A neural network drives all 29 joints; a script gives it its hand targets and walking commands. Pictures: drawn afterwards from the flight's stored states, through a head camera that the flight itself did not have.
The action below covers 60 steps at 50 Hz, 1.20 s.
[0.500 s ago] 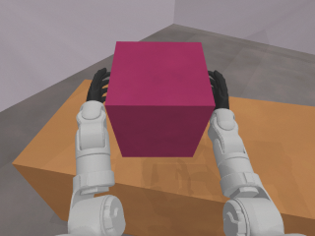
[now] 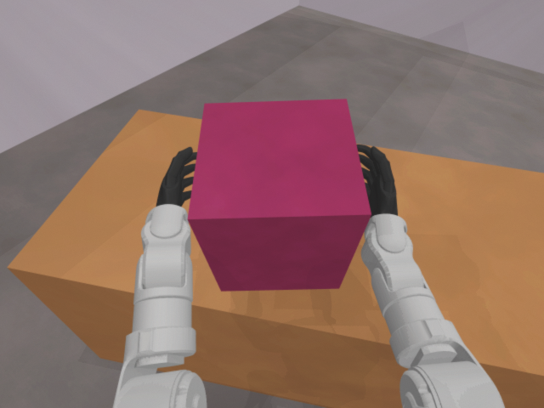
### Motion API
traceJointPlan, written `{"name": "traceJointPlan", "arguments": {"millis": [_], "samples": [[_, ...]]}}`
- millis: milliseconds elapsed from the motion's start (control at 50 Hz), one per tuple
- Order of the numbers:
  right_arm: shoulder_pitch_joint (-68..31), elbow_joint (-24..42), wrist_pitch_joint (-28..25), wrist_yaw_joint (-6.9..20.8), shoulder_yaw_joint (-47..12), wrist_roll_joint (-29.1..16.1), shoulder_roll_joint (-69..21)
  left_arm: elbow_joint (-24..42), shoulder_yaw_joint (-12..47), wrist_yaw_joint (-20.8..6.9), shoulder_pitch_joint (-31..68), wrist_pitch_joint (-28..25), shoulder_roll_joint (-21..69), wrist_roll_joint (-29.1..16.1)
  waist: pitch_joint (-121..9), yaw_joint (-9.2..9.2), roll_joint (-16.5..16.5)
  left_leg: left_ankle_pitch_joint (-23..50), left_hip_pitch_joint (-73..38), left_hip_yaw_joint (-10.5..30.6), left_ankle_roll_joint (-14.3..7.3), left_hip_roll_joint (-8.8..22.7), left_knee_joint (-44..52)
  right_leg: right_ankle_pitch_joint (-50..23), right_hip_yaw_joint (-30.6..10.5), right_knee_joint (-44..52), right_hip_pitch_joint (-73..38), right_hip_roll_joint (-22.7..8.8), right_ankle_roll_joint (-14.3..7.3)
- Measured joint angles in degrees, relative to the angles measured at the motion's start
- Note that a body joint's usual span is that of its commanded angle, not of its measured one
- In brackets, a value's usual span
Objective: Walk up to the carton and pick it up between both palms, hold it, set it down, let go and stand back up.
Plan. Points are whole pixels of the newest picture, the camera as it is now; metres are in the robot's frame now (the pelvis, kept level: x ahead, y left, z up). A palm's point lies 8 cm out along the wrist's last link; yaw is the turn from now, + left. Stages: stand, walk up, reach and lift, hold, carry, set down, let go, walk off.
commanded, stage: set down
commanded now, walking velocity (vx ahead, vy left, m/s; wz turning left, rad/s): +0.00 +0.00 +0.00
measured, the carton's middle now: (277, 204) +0.39 -0.02 +0.08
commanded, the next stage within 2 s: none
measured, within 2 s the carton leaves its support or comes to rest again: rests again in 1.92 s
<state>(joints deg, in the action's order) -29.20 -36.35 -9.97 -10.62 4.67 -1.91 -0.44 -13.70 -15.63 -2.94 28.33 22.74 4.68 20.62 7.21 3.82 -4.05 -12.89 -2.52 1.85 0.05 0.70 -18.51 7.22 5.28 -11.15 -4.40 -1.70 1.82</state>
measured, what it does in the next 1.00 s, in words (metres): stands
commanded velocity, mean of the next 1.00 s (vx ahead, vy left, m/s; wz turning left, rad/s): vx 0.00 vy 0.00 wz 0.00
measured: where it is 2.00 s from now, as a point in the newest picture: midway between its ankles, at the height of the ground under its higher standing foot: outside the picture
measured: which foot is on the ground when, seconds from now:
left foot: down 0.00-1.00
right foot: down 0.00-1.00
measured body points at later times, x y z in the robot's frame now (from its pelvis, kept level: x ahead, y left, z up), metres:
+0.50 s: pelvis +0.00 -0.01 +0.00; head +0.02 +0.02 +0.45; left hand +0.41 +0.13 +0.08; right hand +0.38 -0.17 +0.10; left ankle -0.02 +0.11 -0.75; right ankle +0.00 -0.14 -0.75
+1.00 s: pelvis +0.01 +0.01 +0.00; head +0.06 +0.04 +0.45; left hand +0.43 +0.13 +0.05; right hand +0.39 -0.17 +0.06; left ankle -0.02 +0.11 -0.75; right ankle +0.00 -0.14 -0.75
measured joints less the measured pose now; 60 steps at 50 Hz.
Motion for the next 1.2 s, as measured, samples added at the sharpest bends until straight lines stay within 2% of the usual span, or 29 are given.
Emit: {"name": "traceJointPlan", "arguments": {"millis": [120, 220, 300, 400, 560, 700, 820, 900, 1040, 1200], "samples": [[-1.3, -1.7, -2.5, 0.7, 3.8, 1.9, -0.6, -5.4, 0.7, 1.1, 3.0, -4.0, -1.0, -1.8, 0.1, -1.37, 0.3, 0.7, 2.6, -0.6, 0.1, 0.0, -0.8, -1.0, -0.6, -0.6, 2.7, 0.0, -0.2], [-5.7, -5.7, -3.4, 2.4, 9.9, 6.2, -1.0, -13.3, -1.0, 2.1, 8.8, -7.3, -1.1, -1.4, -1.7, -2.17, 0.8, 1.8, 3.7, -1.3, -0.1, -0.2, 0.4, -1.5, -1.4, -1.1, 4.9, -0.2, -0.2], [-8.4, -9.3, -1.6, 3.4, 14.3, 10.4, -2.2, -19.6, -5.4, 0.8, 12.1, -8.0, -0.8, 0.6, -1.8, -1.91, 0.6, 2.8, 2.5, -1.6, -0.3, -0.4, 2.7, -1.4, -1.6, -1.1, 4.8, -0.5, -0.2], [-7.7, -9.8, -2.2, 3.8, 17.4, 13.1, -4.1, -23.0, -7.8, 0.0, 11.8, -10.7, -0.6, 0.9, -1.6, -2.25, 0.5, 3.3, 3.1, -1.8, 0.0, -0.2, 3.8, -1.5, -1.8, -0.6, 5.9, -0.3, -0.4], [-7.1, -10.8, -6.8, 3.3, 16.8, 13.0, -4.0, -25.6, -4.6, 1.5, 10.3, -17.1, -2.4, -2.2, -2.6, -3.26, 1.6, 1.9, 6.5, -1.4, 0.5, 0.5, 2.2, -1.3, -1.3, 0.2, 8.0, 0.4, -0.6], [-7.2, -12.3, -7.6, 1.8, 14.9, 12.9, -3.5, -28.5, -4.5, 1.8, 10.5, -19.6, -3.5, -3.3, -4.3, -2.37, 2.5, 0.9, 7.3, -0.9, 0.3, 0.4, 1.7, -0.8, -0.8, 0.9, 8.0, 0.4, -0.2], [-6.2, -13.9, -8.3, 1.0, 15.1, 13.2, -4.0, -30.6, -5.4, 1.1, 10.2, -20.3, -3.6, -2.9, -3.7, -1.52, 2.1, 0.5, 7.1, -0.8, -0.1, 0.0, 1.5, -0.6, -0.6, 1.1, 7.5, -0.1, 0.1], [-5.1, -14.3, -9.6, 1.0, 15.5, 12.8, -4.0, -31.7, -3.9, 1.5, 10.0, -21.3, -3.8, -3.4, -3.1, -1.73, 1.8, 0.4, 8.6, -1.2, -0.2, -0.1, 0.5, -1.0, -1.0, 1.1, 8.7, -0.2, 0.2], [-6.0, -16.1, -12.1, 1.6, 18.2, 14.2, -3.4, -35.9, -2.8, 3.2, 12.1, -24.7, -4.0, -3.6, -5.2, -2.81, 1.7, 0.6, 13.4, -2.1, -0.5, 0.0, -0.8, -2.4, -1.8, 1.1, 13.2, -0.1, 0.3], [-10.5, -18.3, -11.2, 3.0, 24.7, 19.8, -4.3, -43.5, -6.8, 3.3, 17.0, -27.9, -5.0, -2.7, -6.9, -2.58, 2.5, 1.8, 15.0, -2.2, -0.5, -0.2, 0.1, -3.0, -2.0, 0.8, 15.4, -0.3, 0.2]]}}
